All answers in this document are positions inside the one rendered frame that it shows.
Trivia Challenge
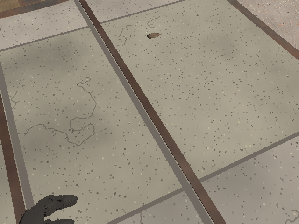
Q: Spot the left robot hand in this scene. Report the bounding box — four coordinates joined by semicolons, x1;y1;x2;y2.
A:
19;194;78;224

